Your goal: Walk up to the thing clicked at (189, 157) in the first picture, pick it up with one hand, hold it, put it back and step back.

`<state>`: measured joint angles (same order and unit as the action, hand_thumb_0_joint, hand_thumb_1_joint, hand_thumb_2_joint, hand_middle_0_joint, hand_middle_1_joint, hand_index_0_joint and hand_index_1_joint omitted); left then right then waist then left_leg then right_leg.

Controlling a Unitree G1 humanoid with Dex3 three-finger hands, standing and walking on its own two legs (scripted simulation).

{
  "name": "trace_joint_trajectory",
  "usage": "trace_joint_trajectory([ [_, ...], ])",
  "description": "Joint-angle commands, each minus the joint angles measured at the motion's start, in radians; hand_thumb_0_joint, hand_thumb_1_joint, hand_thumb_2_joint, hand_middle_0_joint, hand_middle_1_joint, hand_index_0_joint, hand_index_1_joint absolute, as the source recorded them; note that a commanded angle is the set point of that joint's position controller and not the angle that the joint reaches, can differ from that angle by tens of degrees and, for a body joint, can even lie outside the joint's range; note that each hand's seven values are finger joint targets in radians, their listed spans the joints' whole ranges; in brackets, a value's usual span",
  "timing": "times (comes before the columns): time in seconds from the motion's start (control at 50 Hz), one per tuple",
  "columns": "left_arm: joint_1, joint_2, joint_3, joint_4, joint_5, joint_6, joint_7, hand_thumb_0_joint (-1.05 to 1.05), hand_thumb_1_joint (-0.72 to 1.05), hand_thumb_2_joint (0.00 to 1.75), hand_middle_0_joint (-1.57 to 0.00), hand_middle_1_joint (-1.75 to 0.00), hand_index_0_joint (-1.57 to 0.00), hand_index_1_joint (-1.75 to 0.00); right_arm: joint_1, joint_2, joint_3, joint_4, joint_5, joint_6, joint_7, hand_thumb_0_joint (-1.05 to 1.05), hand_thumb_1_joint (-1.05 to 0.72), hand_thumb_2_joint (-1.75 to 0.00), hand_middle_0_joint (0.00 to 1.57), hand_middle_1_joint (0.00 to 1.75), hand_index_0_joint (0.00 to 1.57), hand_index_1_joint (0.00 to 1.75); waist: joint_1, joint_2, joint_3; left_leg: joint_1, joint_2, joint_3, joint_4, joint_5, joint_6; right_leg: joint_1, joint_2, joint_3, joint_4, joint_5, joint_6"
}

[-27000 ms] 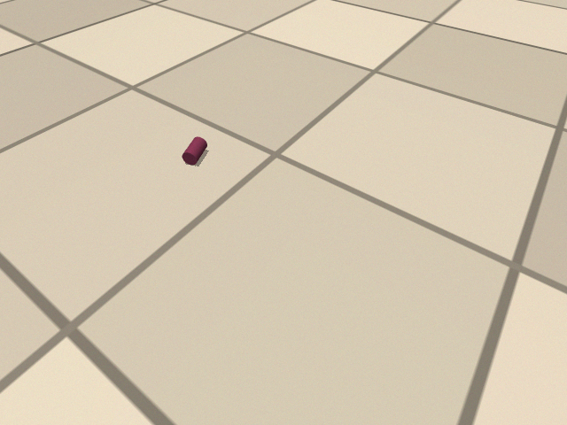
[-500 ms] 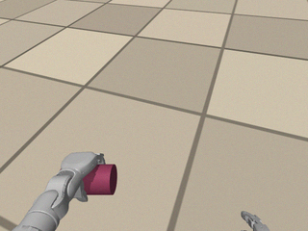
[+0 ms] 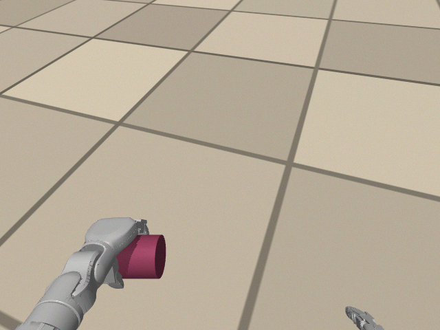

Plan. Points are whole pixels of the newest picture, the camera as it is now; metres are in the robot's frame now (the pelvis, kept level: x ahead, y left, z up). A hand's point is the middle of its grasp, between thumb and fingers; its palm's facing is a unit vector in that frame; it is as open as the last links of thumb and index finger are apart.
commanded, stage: crouch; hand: left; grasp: from above
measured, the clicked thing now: (125, 256) +0.29 +0.21 -0.06
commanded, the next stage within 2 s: lower in 1.86 s
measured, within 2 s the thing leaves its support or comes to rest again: neither
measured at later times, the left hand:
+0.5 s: hand (148, 269) +0.34 +0.22 -0.25, palm faces -0.41 +0.05 -0.91, open 11.1 cm
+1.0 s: hand (166, 285) +0.38 +0.22 -0.47, palm faces -0.46 +0.00 -0.89, open 11.1 cm
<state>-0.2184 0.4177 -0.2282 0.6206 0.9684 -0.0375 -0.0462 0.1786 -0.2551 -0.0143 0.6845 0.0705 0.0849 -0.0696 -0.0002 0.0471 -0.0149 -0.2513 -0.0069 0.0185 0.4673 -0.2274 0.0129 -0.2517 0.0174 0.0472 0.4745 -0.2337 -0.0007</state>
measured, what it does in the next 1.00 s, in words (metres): lowers itself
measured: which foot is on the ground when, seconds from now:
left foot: down 0.00-1.00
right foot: down 0.00-1.00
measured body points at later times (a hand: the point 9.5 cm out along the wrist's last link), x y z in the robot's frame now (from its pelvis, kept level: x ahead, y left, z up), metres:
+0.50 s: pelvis -0.05 +0.00 -0.14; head +0.08 +0.02 +0.29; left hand +0.36 +0.22 -0.19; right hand +0.02 -0.29 -0.26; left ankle +0.01 +0.11 -0.74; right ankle +0.01 -0.12 -0.74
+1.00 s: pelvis -0.07 +0.00 -0.31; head +0.15 +0.03 +0.08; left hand +0.40 +0.22 -0.42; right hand -0.01 -0.27 -0.44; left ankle +0.01 +0.11 -0.74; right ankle +0.01 -0.12 -0.74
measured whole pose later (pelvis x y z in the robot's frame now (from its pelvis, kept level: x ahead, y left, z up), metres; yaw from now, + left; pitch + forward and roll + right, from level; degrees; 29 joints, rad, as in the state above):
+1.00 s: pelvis -0.07 +0.00 -0.31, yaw -1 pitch +39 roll -4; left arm -0.85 0.51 -0.03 1.31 1.20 -0.11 0.37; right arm 0.19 -0.24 -0.01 0.73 -0.08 -0.05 0.03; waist -0.19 0.04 -0.20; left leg -1.99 -0.01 -0.05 1.96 -0.65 0.01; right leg -1.94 0.03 -0.05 1.92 -0.66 0.00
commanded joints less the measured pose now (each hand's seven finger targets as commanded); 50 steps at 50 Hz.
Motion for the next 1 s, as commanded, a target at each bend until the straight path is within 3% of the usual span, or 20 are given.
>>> trace_joint_trajectory([
  [0.0, -0.303, 0.17, 0.101, -0.111, 0.028, -0.029, 0.095, 0.0, 0.57, 0.94, -0.95, -0.78, -0.95, -0.78, -0.083, -0.125, -0.043, -0.132, -0.003, -0.034, -0.004, 0.0, -0.89, -0.9, 0.2, 0.3, 0.2, 0.3, -0.015, -0.071, -0.152, 0.055, -0.01, -0.009, -0.021, 0.123, 0.005, -0.038, 0.013, -0.026, -0.05, 0.093, -0.016],
  [0.08, -0.408, 0.185, 0.12, -0.012, 0.083, -0.049, 0.202, 0.0, 0.49, 0.88, -0.87, -0.78, -0.88, -0.77, -0.048, -0.131, -0.054, -0.094, -0.021, -0.031, 0.008, 0.0, -0.89, -0.9, 0.2, 0.3, 0.2, 0.3, -0.037, -0.046, -0.215, -0.028, -0.016, -0.002, 0.105, 0.152, 0.0, -0.133, 0.011, -0.03, 0.061, 0.131, -0.014],
  [0.12, -0.449, 0.16, 0.1, 0.045, 0.107, -0.054, 0.246, 0.0, 0.47, 0.86, -0.87, -0.76, -0.87, -0.76, -0.017, -0.14, -0.065, -0.075, -0.029, -0.033, 0.018, 0.0, -0.89, -0.9, 0.2, 0.3, 0.2, 0.3, -0.059, -0.042, -0.257, -0.078, -0.014, -0.004, 0.184, 0.15, -0.004, -0.209, 0.012, -0.031, 0.133, 0.136, -0.014],
  [0.18, -0.539, 0.125, 0.08, 0.141, 0.149, -0.057, 0.315, 0.0, 0.46, 0.88, -0.86, -0.78, -0.87, -0.78, 0.025, -0.148, -0.084, -0.053, -0.048, -0.043, 0.032, 0.0, -0.9, -0.9, 0.2, 0.3, 0.2, 0.3, -0.079, -0.022, -0.323, -0.209, -0.007, -0.014, 0.336, 0.111, -0.01, -0.387, 0.015, -0.035, 0.269, 0.092, -0.02],
  [0.22, -0.607, 0.138, 0.092, 0.185, 0.173, -0.061, 0.356, 0.0, 0.44, 0.88, -0.84, -0.8, -0.85, -0.79, 0.053, -0.153, -0.094, -0.051, -0.057, -0.051, 0.041, 0.0, -0.9, -0.9, 0.2, 0.3, 0.2, 0.3, -0.091, -0.008, -0.39, -0.308, -0.007, -0.014, 0.437, 0.063, -0.004, -0.48, 0.014, -0.031, 0.355, 0.057, -0.024],
  [0.32, -0.707, 0.142, 0.104, 0.332, 0.194, -0.044, 0.419, 0.0, 0.49, 0.81, -0.85, -0.8, -0.88, -0.77, 0.101, -0.164, -0.103, -0.042, -0.072, -0.069, 0.047, 0.0, -0.9, -0.9, 0.2, 0.3, 0.2, 0.3, -0.108, 0.025, -0.506, -0.527, -0.007, -0.018, 0.619, -0.016, 0.001, -0.679, 0.024, -0.048, 0.548, -0.011, -0.03],
  [0.38, -0.752, 0.147, 0.112, 0.411, 0.191, -0.034, 0.435, 0.0, 0.52, 0.85, -0.87, -0.81, -0.9, -0.79, 0.124, -0.166, -0.108, -0.037, -0.082, -0.086, 0.042, 0.0, -0.89, -0.9, 0.2, 0.3, 0.2, 0.3, -0.113, 0.025, -0.542, -0.682, -0.011, -0.032, 0.697, -0.116, 0.001, -0.784, 0.023, -0.056, 0.643, -0.089, -0.034],
  [0.4, -0.768, 0.183, 0.131, 0.406, 0.193, -0.031, 0.44, 0.0, 0.52, 0.85, -0.87, -0.81, -0.9, -0.79, 0.132, -0.169, -0.109, -0.037, -0.084, -0.09, 0.04, 0.0, -0.89, -0.9, 0.2, 0.3, 0.2, 0.3, -0.102, 0.037, -0.591, -0.713, -0.013, -0.033, 0.729, -0.121, 0.003, -0.795, 0.023, -0.058, 0.676, -0.094, -0.034],
  [0.44, -0.799, 0.182, 0.136, 0.39, 0.181, -0.021, 0.443, 0.0, 0.56, 0.87, -0.89, -0.84, -0.92, -0.81, 0.143, -0.171, -0.11, -0.045, -0.087, -0.097, 0.037, 0.0, -0.89, -0.9, 0.2, 0.3, 0.2, 0.3, -0.109, 0.059, -0.685, -0.741, -0.013, -0.038, 0.791, -0.117, 0.003, -0.843, 0.023, -0.063, 0.746, -0.094, -0.04],
  [0.48, -0.835, 0.202, 0.148, 0.406, 0.184, -0.01, 0.445, 0.0, 0.6, 0.9, -0.94, -0.82, -0.96, -0.81, 0.153, -0.179, -0.114, -0.032, -0.092, -0.102, 0.033, 0.0, -0.89, -0.9, 0.2, 0.3, 0.2, 0.3, -0.117, 0.074, -0.718, -0.785, -0.007, -0.046, 0.847, -0.124, 0.004, -0.912, 0.023, -0.068, 0.805, -0.104, -0.042],
  [0.5, -0.859, 0.198, 0.148, 0.43, 0.184, -0.004, 0.443, 0.0, 0.61, 0.89, -0.95, -0.81, -0.97, -0.8, 0.158, -0.179, -0.113, -0.028, -0.095, -0.104, 0.032, 0.0, -0.89, -0.9, 0.2, 0.3, 0.2, 0.3, -0.134, 0.069, -0.72, -0.817, -0.004, -0.056, 0.865, -0.133, 0.001, -0.954, 0.024, -0.077, 0.839, -0.116, -0.045],
  [0.6, -0.91, 0.283, 0.202, 0.461, 0.192, 0.007, 0.443, 0.0, 0.57, 0.88, -0.92, -0.79, -0.94, -0.78, 0.167, -0.183, -0.105, -0.027, -0.105, -0.115, 0.033, 0.0, -0.89, -0.9, 0.2, 0.3, 0.2, 0.3, -0.135, 0.09, -0.753, -0.975, -0.009, -0.062, 0.958, -0.244, 0.003, -1.073, 0.021, -0.083, 0.951, -0.211, -0.049],
  [0.66, -0.945, 0.278, 0.198, 0.489, 0.189, -0.006, 0.436, 0.0, 0.58, 0.88, -0.94, -0.79, -0.96, -0.78, 0.17, -0.178, -0.1, -0.027, -0.111, -0.12, 0.037, 0.0, -0.89, -0.9, 0.2, 0.3, 0.2, 0.3, -0.166, 0.072, -0.722, -1.079, -0.016, -0.06, 1.02, -0.354, 0.008, -1.153, 0.023, -0.083, 0.986, -0.311, -0.049],
  [0.68, -0.924, 0.247, 0.189, 0.546, 0.187, -0.01, 0.429, 0.0, 0.57, 0.89, -0.94, -0.78, -0.95, -0.77, 0.172, -0.179, -0.095, -0.021, -0.115, -0.125, 0.041, 0.0, -0.89, -0.9, 0.2, 0.3, 0.2, 0.3, -0.184, 0.054, -0.699, -1.131, -0.017, -0.06, 1.047, -0.369, 0.011, -1.183, 0.023, -0.084, 1.005, -0.327, -0.048],
  [0.72, -0.949, 0.288, 0.208, 0.522, 0.187, -0.03, 0.424, 0.0, 0.57, 0.89, -0.94, -0.79, -0.95, -0.77, 0.174, -0.182, -0.094, -0.017, -0.118, -0.133, 0.048, 0.0, -0.89, -0.9, 0.2, 0.3, 0.2, 0.3, -0.179, 0.063, -0.743, -1.149, -0.019, -0.069, 1.091, -0.378, 0.011, -1.224, 0.021, -0.09, 1.05, -0.344, -0.049],
  [0.76, -0.991, 0.304, 0.216, 0.497, 0.193, -0.047, 0.425, 0.0, 0.59, 0.92, -0.95, -0.79, -0.96, -0.78, 0.182, -0.188, -0.089, -0.013, -0.121, -0.141, 0.056, 0.0, -0.89, -0.89, 0.2, 0.3, 0.2, 0.3, -0.19, 0.09, -0.787, -1.154, -0.017, -0.079, 1.13, -0.359, 0.007, -1.273, 0.017, -0.1, 1.098, -0.325, -0.049],
  [0.78, -1.008, 0.327, 0.225, 0.473, 0.196, -0.057, 0.43, 0.0, 0.61, 0.93, -0.98, -0.79, -0.98, -0.78, 0.178, -0.183, -0.09, -0.013, -0.125, -0.141, 0.059, 0.0, -0.89, -0.9, 0.2, 0.3, 0.2, 0.3, -0.181, 0.109, -0.817, -1.15, -0.019, -0.065, 1.155, -0.355, 0.008, -1.275, 0.02, -0.095, 1.105, -0.322, -0.051],
  [0.8, -0.996, 0.326, 0.224, 0.504, 0.208, -0.062, 0.435, 0.0, 0.63, 0.95, -0.99, -0.79, -1.0, -0.79, 0.188, -0.186, -0.083, -0.006, -0.128, -0.142, 0.062, 0.0, -0.89, -0.9, 0.2, 0.3, 0.2, 0.3, -0.195, 0.106, -0.798, -1.178, -0.018, -0.067, 1.169, -0.35, 0.007, -1.296, 0.018, -0.099, 1.119, -0.318, -0.048],
  [0.86, -1.016, 0.329, 0.236, 0.501, 0.218, -0.077, 0.457, 0.0, 0.62, 0.97, -0.99, -0.8, -0.99, -0.8, 0.197, -0.187, -0.075, 0.01, -0.138, -0.149, 0.073, 0.0, -0.89, -0.9, 0.2, 0.3, 0.2, 0.3, -0.197, 0.131, -0.828, -1.204, -0.02, -0.057, 1.23, -0.326, 0.009, -1.351, 0.019, -0.103, 1.155, -0.295, -0.046],
  [0.98, -1.042, 0.321, 0.239, 0.519, 0.235, -0.074, 0.484, 0.0, 0.59, 1.0, -0.98, -0.82, -0.98, -0.82, 0.221, -0.2, -0.072, 0.033, -0.158, -0.156, 0.108, 0.0, -0.9, -0.9, 0.2, 0.3, 0.2, 0.3, -0.215, 0.212, -0.904, -1.139, -0.009, -0.072, 1.324, -0.138, 0.003, -1.422, 0.015, -0.125, 1.261, -0.158, -0.045],
])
